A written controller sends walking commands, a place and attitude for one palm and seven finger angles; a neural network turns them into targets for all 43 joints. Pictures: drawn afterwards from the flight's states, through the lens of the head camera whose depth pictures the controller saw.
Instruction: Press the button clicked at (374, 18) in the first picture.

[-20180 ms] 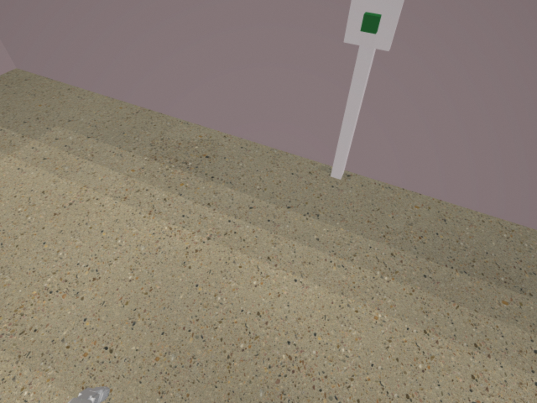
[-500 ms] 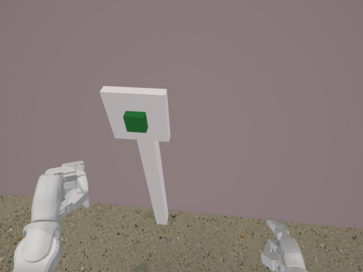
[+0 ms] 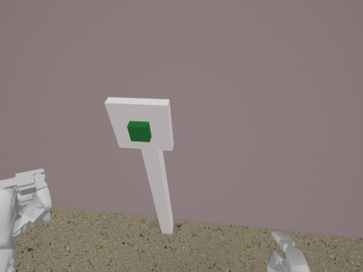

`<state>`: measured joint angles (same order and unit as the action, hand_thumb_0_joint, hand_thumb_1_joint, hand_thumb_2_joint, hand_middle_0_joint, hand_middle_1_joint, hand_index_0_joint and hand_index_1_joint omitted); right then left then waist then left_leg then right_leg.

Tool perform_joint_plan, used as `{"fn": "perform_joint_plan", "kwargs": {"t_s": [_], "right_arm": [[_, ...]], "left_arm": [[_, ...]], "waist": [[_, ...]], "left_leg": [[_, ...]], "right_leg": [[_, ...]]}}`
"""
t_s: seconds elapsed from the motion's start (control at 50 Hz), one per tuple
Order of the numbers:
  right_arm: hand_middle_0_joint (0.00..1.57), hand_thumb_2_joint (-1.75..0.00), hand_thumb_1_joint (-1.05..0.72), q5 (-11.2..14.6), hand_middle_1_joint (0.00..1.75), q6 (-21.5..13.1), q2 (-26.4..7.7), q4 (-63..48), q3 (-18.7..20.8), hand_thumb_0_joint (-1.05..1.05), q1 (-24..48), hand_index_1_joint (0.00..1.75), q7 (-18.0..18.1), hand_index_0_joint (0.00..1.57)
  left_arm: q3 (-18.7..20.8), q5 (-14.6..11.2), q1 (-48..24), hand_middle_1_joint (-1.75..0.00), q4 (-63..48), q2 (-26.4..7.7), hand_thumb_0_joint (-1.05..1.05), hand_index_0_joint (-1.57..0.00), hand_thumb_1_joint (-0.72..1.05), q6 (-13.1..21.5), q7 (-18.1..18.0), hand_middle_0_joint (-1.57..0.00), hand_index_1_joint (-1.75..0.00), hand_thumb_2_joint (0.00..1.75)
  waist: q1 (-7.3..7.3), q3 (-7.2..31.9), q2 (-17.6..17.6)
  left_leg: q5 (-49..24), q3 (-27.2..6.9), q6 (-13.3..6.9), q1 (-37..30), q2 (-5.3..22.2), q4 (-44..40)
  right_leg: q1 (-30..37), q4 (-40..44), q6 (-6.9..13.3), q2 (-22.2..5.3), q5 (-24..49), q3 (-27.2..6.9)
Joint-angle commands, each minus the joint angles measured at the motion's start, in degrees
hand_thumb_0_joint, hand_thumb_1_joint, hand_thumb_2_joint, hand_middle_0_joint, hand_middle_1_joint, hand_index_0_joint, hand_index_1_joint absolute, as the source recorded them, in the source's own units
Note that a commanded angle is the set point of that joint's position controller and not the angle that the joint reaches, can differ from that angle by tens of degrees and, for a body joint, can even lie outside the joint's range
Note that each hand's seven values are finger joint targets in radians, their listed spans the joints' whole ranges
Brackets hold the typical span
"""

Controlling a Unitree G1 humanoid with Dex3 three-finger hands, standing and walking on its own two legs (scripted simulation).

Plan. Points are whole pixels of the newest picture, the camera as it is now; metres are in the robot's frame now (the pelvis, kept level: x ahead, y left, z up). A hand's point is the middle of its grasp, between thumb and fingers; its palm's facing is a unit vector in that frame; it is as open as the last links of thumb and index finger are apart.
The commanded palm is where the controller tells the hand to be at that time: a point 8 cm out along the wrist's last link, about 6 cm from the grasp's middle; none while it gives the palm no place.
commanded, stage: draw the hand back to the body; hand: left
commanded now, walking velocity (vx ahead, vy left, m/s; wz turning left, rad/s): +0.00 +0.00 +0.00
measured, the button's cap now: (140, 130) +0.48 +0.19 +0.05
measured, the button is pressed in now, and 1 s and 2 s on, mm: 0 0 0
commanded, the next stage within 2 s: step back with the hand held close in 0.18 s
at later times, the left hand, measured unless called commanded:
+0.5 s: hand (57, 204) +0.18 +0.23 +0.15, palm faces +0.35 -0.81 -0.47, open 3.1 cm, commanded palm +0.12 +0.27 +0.17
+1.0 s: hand (4, 251) +0.10 +0.27 +0.15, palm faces +0.35 -0.79 -0.50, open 3.1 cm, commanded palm +0.03 +0.31 +0.17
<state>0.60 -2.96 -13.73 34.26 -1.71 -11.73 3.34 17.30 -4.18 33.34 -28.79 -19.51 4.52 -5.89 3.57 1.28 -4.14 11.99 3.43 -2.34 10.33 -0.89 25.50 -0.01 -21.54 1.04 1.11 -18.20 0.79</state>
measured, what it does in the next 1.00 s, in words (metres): shifts its weight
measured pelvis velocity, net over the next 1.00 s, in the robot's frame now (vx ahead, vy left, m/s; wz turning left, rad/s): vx -0.09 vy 0.03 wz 0.02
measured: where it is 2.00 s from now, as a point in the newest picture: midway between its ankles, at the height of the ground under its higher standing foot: outside the picture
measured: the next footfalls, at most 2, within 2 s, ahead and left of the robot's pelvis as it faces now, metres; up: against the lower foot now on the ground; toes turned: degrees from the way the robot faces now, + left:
right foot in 1.60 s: -0.26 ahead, -0.03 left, +0.00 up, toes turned -5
left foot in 1.72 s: -0.10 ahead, +0.12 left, +0.00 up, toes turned -5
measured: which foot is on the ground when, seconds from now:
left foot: down 0.00-1.00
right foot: down 0.00-1.00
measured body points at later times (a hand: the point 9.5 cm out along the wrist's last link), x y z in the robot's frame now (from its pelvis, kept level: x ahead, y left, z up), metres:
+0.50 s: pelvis -0.02 -0.01 +0.00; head -0.01 -0.03 +0.45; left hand +0.15 +0.28 +0.18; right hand +0.17 -0.24 -0.09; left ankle +0.02 +0.09 -0.74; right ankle -0.07 -0.11 -0.74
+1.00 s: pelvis -0.09 +0.03 -0.01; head -0.07 +0.03 +0.44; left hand +0.08 +0.31 +0.18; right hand +0.09 -0.21 -0.09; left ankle +0.02 +0.09 -0.74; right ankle -0.07 -0.10 -0.74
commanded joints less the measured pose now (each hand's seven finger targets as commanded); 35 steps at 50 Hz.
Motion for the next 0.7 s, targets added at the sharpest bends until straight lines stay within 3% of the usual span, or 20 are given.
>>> {"fn": "perform_joint_plan", "kwargs": {"t_s": [0.0,0.12,0.16,0.26,0.28,0.3,0.32,0.38,0.46,0.5,0.54,0.6,0.68], "right_arm": [[0.20,-0.90,-0.90,-0.2,0.30,-3.1,-5.9,-9.4,2.6,0.00,8.1,0.30,1.1,0.20],[0.20,-0.90,-0.90,-0.3,0.30,-3.6,-5.3,-9.3,2.5,0.00,8.8,0.30,1.8,0.20],[0.20,-0.90,-0.90,-0.3,0.30,-4.0,-4.9,-9.2,2.2,0.00,9.1,0.30,1.7,0.20],[0.20,-0.90,-0.90,-0.3,0.30,-4.1,-4.9,-8.8,2.3,0.00,9.1,0.30,1.8,0.20],[0.20,-0.90,-0.90,-0.3,0.30,-3.9,-5.1,-8.4,2.2,0.00,8.9,0.30,1.9,0.20],[0.20,-0.90,-0.90,0.5,0.30,-2.4,-5.9,-11.1,2.2,0.00,6.8,0.30,1.5,0.20],[0.20,-0.90,-0.90,-0.2,0.30,-1.5,-5.7,-9.5,2.7,0.00,8.0,0.30,1.5,0.20],[0.20,-0.90,-0.90,0.1,0.30,0.7,-6.1,-10.8,3.3,0.00,7.5,0.30,0.8,0.20],[0.20,-0.90,-0.90,0.4,0.30,2.3,-6.5,-12.5,3.8,0.00,7.4,0.30,0.9,0.20],[0.20,-0.90,-0.90,0.5,0.30,2.9,-6.7,-13.2,4.1,0.00,8.0,0.30,1.2,0.20],[0.20,-0.90,-0.90,0.7,0.30,3.5,-6.2,-14.2,4.0,0.00,7.4,0.30,1.2,0.20],[0.20,-0.90,-0.90,0.7,0.30,3.9,-6.3,-14.4,4.2,0.00,7.6,0.30,1.3,0.20],[0.20,-0.90,-0.90,0.9,0.30,3.9,-6.2,-14.6,4.4,0.00,6.6,0.30,1.1,0.20]], "left_arm": [[4.2,-0.3,-5.0,-1.50,-8.5,-7.2,0.00,-1.30,0.90,3.3,-0.9,-1.30,-1.50,0.90],[5.4,-0.2,-6.4,-1.50,-11.7,-9.2,0.00,-1.30,0.90,4.3,-1.3,-1.30,-1.50,0.90],[5.0,-0.1,-6.2,-1.50,-11.8,-8.9,0.00,-1.30,0.90,4.5,-1.3,-1.30,-1.50,0.90],[5.2,-0.5,-5.2,-1.50,-9.7,-8.4,0.00,-1.30,0.90,4.5,-1.3,-1.30,-1.50,0.90],[4.6,-0.4,-7.5,-1.50,-7.8,-7.9,0.00,-1.30,0.90,4.4,-1.3,-1.30,-1.50,0.90],[14.6,0.4,-17.0,-1.50,-11.5,-18.0,0.00,-1.30,0.90,7.2,-2.1,-1.30,-1.50,0.90],[10.2,0.5,-9.4,-1.50,-7.5,-12.5,0.00,-1.30,0.90,7.0,-1.5,-1.30,-1.50,0.90],[5.9,1.0,-3.9,-1.50,-5.9,-8.4,0.00,-1.30,0.90,6.3,-0.6,-1.30,-1.50,0.90],[6.8,0.9,-0.8,-1.50,-9.7,-9.8,0.00,-1.30,0.90,6.3,-0.8,-1.30,-1.50,0.90],[9.5,0.9,-0.6,-1.50,-13.3,-12.9,0.00,-1.30,0.90,6.6,-1.3,-1.30,-1.50,0.90],[10.3,0.6,1.2,-1.50,-14.9,-13.4,0.00,-1.30,0.90,6.7,-1.6,-1.30,-1.50,0.90],[12.6,0.1,3.5,-1.50,-15.2,-14.8,0.00,-1.30,0.90,6.9,-2.1,-1.30,-1.50,0.90],[11.4,-0.1,5.1,-1.50,-13.9,-13.0,0.00,-1.30,0.90,7.3,-2.4,-1.30,-1.50,0.90]], "waist": [[-0.75,-1.3,4.8],[0.08,2.5,1.5],[0.04,1.1,-0.4],[-0.01,-1.6,1.0],[-0.49,-2.4,2.7],[-2.18,-6.3,-0.2],[-2.11,-4.2,4.0],[-2.62,-0.3,5.5],[-2.55,6.0,3.9],[-2.31,8.6,3.9],[-2.32,10.1,3.7],[-2.20,10.2,2.5],[-2.87,8.1,0.7]], "left_leg": [[-8.5,-3.3,0.1,-8.6,2.9,-3.1],[-9.9,-2.6,-0.2,-9.6,2.1,-2.2],[-9.3,-2.6,-0.1,-9.6,2.0,-2.2],[-7.0,-2.6,0.0,-8.7,2.2,-2.8],[-6.8,-2.7,0.0,-8.6,2.2,-3.2],[-3.0,-3.5,-0.7,-6.6,2.7,-1.3],[-4.0,-4.3,-1.1,-5.2,3.0,0.9],[-8.8,-3.0,-1.1,-6.2,3.7,1.9],[-18.7,-2.7,-1.4,-7.7,5.2,1.2],[-22.7,-2.7,-1.5,-8.6,5.7,1.6],[-25.8,-3.4,-1.4,-7.3,6.2,1.7],[-25.6,-3.6,-1.1,-5.6,6.5,2.0],[-20.9,-5.0,-0.9,-1.5,7.3,0.6]], "right_leg": [[-12.2,5.7,-0.4,-0.5,12.6,-0.1],[-10.0,5.2,-0.2,-1.3,15.0,-1.0],[-10.9,5.7,-0.2,-1.2,14.4,-1.0],[-12.0,7.0,-0.2,-1.1,11.6,-1.4],[-12.2,7.1,-0.3,-1.0,11.3,-1.1],[-17.4,10.2,-1.3,-3.4,12.6,-6.1],[-17.8,9.5,-2.1,-4.8,15.1,-6.3],[-16.5,6.8,-3.9,-5.6,22.6,-5.7],[-13.6,1.9,-4.5,-4.6,27.9,-3.5],[-12.9,0.0,-4.3,-4.3,29.8,-3.2],[-11.4,-2.4,-3.5,-3.8,29.7,-2.8],[-11.9,-3.1,-3.0,-3.6,28.6,-3.4],[-12.9,-3.7,-2.1,-3.1,21.7,-3.8]]}}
